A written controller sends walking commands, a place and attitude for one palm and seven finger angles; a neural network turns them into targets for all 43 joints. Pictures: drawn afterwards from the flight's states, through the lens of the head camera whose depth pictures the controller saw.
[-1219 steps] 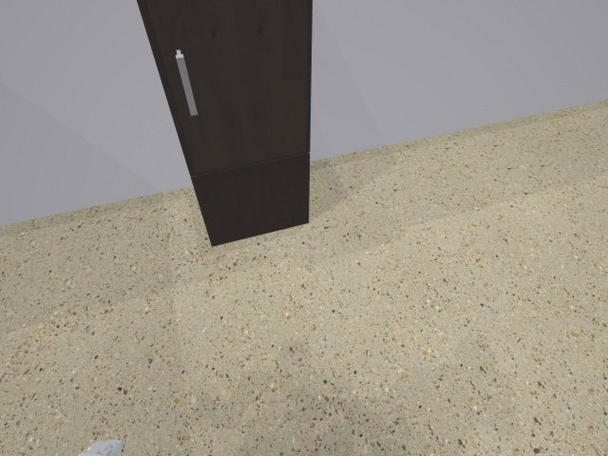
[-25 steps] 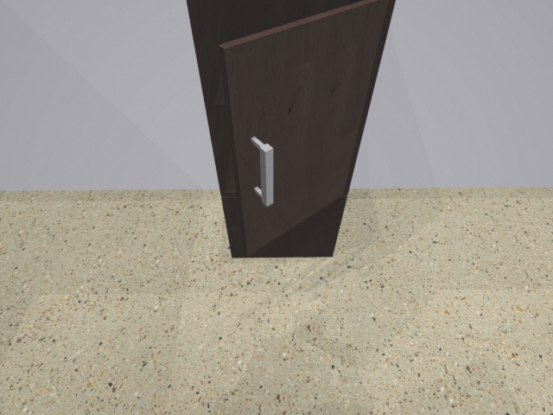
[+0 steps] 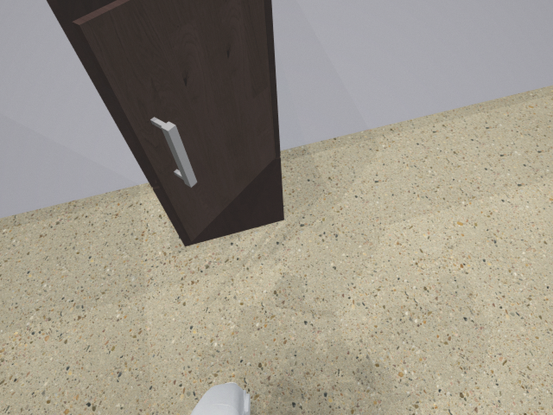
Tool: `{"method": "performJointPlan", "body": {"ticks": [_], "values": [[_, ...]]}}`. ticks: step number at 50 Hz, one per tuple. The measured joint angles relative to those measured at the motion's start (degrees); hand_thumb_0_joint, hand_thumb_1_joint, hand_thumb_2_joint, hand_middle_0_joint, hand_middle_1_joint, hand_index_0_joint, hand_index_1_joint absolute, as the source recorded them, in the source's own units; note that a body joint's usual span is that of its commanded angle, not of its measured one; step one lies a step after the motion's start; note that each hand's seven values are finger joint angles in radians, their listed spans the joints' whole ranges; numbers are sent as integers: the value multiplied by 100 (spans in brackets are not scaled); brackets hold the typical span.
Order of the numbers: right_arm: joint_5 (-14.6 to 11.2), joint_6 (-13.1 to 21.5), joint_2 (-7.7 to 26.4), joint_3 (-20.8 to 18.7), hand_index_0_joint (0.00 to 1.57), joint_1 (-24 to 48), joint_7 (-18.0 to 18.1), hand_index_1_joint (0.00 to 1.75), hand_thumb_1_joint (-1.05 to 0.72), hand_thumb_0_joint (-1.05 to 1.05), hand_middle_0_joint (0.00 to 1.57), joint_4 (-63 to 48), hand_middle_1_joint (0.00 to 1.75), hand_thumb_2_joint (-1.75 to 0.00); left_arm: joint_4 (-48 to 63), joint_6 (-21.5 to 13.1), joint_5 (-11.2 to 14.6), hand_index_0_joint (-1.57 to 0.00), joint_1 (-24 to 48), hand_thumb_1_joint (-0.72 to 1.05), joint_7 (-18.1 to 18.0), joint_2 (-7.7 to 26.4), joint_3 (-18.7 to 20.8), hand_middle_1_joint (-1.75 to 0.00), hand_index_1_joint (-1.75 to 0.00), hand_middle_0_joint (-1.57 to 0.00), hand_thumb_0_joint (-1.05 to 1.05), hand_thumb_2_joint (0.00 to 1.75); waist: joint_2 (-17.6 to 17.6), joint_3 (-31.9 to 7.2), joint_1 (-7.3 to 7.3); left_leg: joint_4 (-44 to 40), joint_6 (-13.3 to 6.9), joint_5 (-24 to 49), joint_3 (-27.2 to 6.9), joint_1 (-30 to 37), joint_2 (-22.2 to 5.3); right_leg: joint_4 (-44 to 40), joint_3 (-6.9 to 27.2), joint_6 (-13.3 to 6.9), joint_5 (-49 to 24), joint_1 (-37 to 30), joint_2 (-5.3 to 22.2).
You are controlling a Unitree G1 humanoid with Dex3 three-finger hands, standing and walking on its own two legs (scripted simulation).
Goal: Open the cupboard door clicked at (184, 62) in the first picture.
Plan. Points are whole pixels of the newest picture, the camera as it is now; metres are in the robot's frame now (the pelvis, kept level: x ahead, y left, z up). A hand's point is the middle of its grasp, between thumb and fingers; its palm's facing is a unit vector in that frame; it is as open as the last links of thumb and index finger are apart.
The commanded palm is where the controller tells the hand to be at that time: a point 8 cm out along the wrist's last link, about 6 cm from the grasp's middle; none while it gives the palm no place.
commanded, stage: walk to a spot facing it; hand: left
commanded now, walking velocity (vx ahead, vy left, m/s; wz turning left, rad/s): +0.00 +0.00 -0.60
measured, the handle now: (174, 153) +0.57 +0.26 -0.01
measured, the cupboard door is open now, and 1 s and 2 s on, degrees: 37 37 37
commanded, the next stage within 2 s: none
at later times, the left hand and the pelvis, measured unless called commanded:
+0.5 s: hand (192, 393) +0.16 +0.17 -0.15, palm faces -0.27 -0.93 -0.24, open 7.4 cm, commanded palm none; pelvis +0.01 -0.01 +0.00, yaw -18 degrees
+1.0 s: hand (228, 373) +0.20 +0.12 -0.17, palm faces -0.52 -0.83 -0.20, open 7.4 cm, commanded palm none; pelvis +0.02 -0.02 +0.00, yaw -35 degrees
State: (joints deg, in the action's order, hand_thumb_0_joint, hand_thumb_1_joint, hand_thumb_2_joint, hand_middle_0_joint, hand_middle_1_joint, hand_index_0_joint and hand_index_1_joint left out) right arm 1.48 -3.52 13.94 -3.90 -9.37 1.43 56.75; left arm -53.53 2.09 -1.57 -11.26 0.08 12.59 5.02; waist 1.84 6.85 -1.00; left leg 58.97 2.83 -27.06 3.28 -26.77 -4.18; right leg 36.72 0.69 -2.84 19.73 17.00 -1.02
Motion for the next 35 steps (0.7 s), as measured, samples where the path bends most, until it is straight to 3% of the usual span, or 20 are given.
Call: {"method": "performJointPlan", "body": {"ticks": [2,6,9,11,13,15,17,19,21,25,27,29,31,35], "values": [[-17,30,-13,0,20,107,-1,30,-91,1,20,-99,30,-90,-7,4,-6,-20,-45,90,-26,-13,-11,-30,-30,-19,0,90,-98,-8,-6,81,29,64,-50,-33,127,-231,164,-5,-161,-62,-39],[-57,100,-76,23,20,256,1,29,-91,1,20,-320,30,-90,-4,22,-9,-20,-127,90,-11,-27,-37,-30,-30,-20,0,90,-248,-91,-36,-606,32,139,-120,210,294,-534,463,-2,-373,-107,-136],[-86,166,-141,62,20,333,11,29,-91,1,20,-445,30,-90,12,34,-1,-21,-148,90,2,-12,-31,-30,-30,-20,0,90,-336,-147,-65,-1424,2,274,-196,540,385,-578,652,35,-428,-62,-238],[-97,250,-169,113,20,321,24,29,-91,1,20,-516,30,-90,26,59,33,-21,-166,90,4,9,-19,-30,-30,-20,0,90,-364,-212,-59,-2365,-47,732,-218,919,389,-456,755,82,-384,34,-341],[-52,350,-170,148,20,246,44,30,-91,1,20,-585,30,-90,58,100,68,-21,-143,90,31,41,-15,-30,-30,-20,0,90,-321,-284,-21,-2804,-220,1101,-290,1058,271,100,686,174,128,329,-457],[19,370,-253,218,20,172,57,30,-91,0,20,-588,30,-90,78,140,36,-21,-16,90,79,138,16,-30,-30,-20,0,90,-462,-205,-48,-2706,-216,979,-169,1085,247,1274,465,334,765,738,-353],[57,358,-294,269,20,48,64,30,-90,0,20,-586,30,-90,118,147,27,-20,94,90,125,183,46,-30,-30,-20,0,90,-488,-151,-76,-2828,-162,970,-84,1197,164,2177,221,461,828,1050,-219],[77,334,-294,281,20,-46,66,30,-90,0,21,-568,30,-90,187,147,40,-20,166,91,166,182,43,-30,-30,-20,0,90,-419,-96,-91,-2959,-116,1014,6,1311,42,2358,-10,533,780,1138,-53],[83,325,-264,268,20,-117,56,30,-90,0,21,-544,30,-90,247,141,47,-20,209,91,202,159,16,-30,-30,-19,0,90,-303,-46,-74,-3002,-63,1011,118,1396,-100,1900,-202,545,669,1017,80],[63,286,-145,202,20,-252,6,30,-90,1,21,-524,30,-90,321,85,55,-20,228,91,257,144,-38,-30,-30,-19,0,90,-95,1,18,-2641,110,738,398,1403,-383,466,-434,431,158,467,159],[12,223,-58,151,20,-312,-26,30,-90,1,21,-508,30,-90,357,-16,32,-20,206,91,241,173,-54,-30,-30,-19,0,90,-61,-24,42,-1886,153,272,429,1138,-452,1,-409,217,-307,286,133],[-26,92,49,103,20,-214,-5,30,-90,1,21,-426,30,-90,339,-72,37,-20,250,91,162,131,-87,-30,-30,-19,0,90,9,77,78,-646,111,-329,77,680,-283,194,-329,28,-148,364,38],[-41,18,104,67,20,-106,8,30,-90,1,21,-361,30,-90,346,-61,40,-20,237,90,82,94,-94,-30,-30,-20,0,90,-9,137,82,241,101,-252,-119,281,-101,56,-207,-41,-191,310,-36],[-43,17,96,46,20,-3,-13,29,-91,1,20,-384,30,-90,289,-25,38,-20,121,90,-4,48,-109,-30,-30,-20,0,90,-143,79,83,411,126,189,-210,-63,78,-427,61,-70,-502,137,-151]]}}
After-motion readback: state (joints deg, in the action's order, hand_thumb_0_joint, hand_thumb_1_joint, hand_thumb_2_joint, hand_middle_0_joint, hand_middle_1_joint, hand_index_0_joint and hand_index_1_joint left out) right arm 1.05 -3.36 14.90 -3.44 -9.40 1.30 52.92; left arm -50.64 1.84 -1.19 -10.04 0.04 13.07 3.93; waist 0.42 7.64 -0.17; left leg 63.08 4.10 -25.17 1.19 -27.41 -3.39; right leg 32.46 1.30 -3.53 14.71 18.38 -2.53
